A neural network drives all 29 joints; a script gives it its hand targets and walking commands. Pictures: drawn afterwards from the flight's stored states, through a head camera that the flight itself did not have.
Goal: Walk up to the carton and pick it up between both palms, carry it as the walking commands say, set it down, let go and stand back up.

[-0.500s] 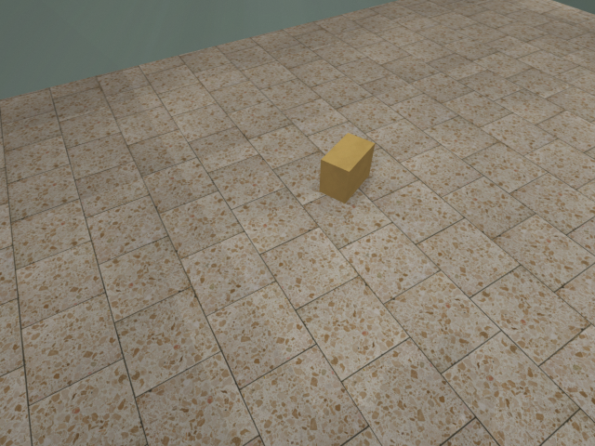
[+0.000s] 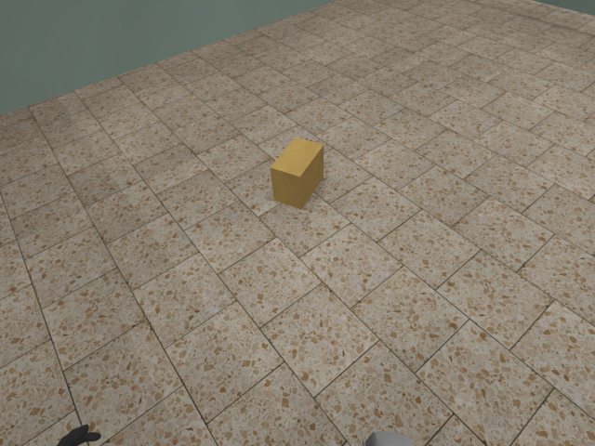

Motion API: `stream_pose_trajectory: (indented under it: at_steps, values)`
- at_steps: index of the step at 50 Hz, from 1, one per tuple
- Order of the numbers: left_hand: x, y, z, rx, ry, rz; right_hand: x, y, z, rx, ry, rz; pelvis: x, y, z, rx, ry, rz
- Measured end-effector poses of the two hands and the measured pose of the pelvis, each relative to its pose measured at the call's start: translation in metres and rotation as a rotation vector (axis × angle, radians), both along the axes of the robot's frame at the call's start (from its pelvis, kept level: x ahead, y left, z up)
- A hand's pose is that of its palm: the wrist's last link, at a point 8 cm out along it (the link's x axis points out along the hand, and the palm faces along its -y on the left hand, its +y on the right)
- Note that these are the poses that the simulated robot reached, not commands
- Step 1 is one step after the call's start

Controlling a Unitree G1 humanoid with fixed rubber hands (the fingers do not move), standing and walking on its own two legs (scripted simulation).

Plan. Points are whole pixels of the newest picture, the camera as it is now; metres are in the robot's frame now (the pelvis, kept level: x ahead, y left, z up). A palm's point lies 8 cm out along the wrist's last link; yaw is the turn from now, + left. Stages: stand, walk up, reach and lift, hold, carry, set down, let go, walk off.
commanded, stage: walk up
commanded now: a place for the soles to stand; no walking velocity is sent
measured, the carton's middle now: (298, 172) +1.33 +0.05 -0.64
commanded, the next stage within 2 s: none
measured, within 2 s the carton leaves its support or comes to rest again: neither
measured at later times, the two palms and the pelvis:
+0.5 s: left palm (97, 339) +0.29 +0.35 -0.07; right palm (490, 303) +0.31 -0.27 -0.03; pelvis +0.20 +0.03 +0.01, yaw -1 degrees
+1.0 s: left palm (127, 232) +0.49 +0.35 -0.05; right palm (442, 202) +0.55 -0.26 -0.05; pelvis +0.42 +0.03 +0.01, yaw +1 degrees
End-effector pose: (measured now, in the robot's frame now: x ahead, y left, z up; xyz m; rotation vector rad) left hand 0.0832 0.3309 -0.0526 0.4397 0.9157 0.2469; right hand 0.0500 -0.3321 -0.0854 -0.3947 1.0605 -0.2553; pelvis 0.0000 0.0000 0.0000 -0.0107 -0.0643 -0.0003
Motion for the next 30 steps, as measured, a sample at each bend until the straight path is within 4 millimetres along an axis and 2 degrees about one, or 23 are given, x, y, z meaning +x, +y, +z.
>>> stream_pose_trajectory:
  at_steps: [3, 9, 13, 17, 20, 23, 26, 30]
  values:
    - [0.012, -0.009, 0.005, 0.017, -0.009, -0.003, 0.057, -0.001, 0.010, 0.008, -0.097, 0.060, 0.016, -0.002, 0.001, -0.028, -0.013, 0.013]
    - [0.037, -0.017, 0.013, -0.015, -0.012, -0.009, 0.160, 0.035, 0.041, 0.068, -0.234, 0.224, 0.063, 0.002, 0.015, -0.030, -0.004, 0.034]
    - [0.057, -0.006, 0.005, -0.052, 0.016, 0.017, 0.218, 0.061, 0.052, 0.082, -0.264, 0.288, 0.100, 0.013, 0.016, -0.023, 0.004, 0.048]
    - [0.087, 0.015, -0.016, -0.078, 0.061, 0.041, 0.268, 0.081, 0.051, 0.041, -0.289, 0.324, 0.141, 0.031, 0.004, 0.006, 0.010, 0.048]
    - [0.121, 0.024, -0.025, -0.081, 0.091, 0.032, 0.280, 0.083, 0.051, 0.007, -0.289, 0.301, 0.164, 0.036, 0.001, 0.016, 0.016, 0.027]
    - [0.169, 0.023, -0.023, -0.081, 0.082, -0.023, 0.273, 0.074, 0.053, -0.016, -0.245, 0.242, 0.187, 0.036, 0.006, 0.023, 0.011, -0.001]
    - [0.221, 0.013, -0.014, -0.089, 0.065, -0.096, 0.260, 0.059, 0.055, -0.033, -0.182, 0.172, 0.211, 0.034, 0.013, 0.027, 0.005, -0.032]
    - [0.294, -0.009, -0.002, -0.097, 0.023, -0.195, 0.247, 0.034, 0.050, -0.041, -0.095, 0.087, 0.246, 0.026, 0.017, 0.028, -0.003, -0.062]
